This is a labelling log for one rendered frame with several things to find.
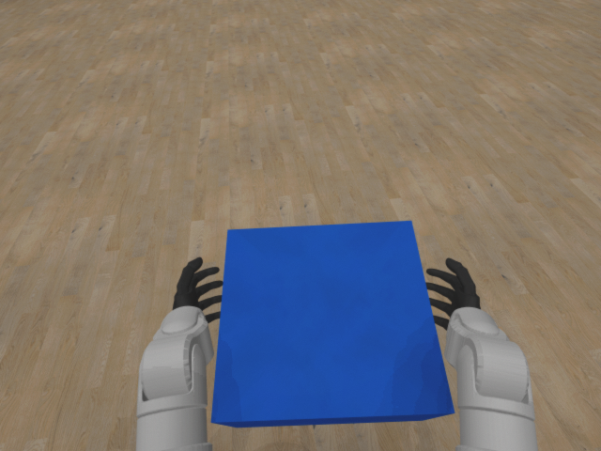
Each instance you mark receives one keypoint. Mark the left robot forearm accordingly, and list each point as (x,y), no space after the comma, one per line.
(172,385)

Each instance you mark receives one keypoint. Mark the right robot forearm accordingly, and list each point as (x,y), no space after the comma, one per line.
(494,390)

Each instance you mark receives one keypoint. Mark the right robot hand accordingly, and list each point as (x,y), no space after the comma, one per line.
(463,293)

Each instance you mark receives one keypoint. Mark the carton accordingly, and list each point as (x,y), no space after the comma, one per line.
(326,324)

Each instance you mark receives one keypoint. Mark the left robot hand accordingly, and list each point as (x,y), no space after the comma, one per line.
(187,293)

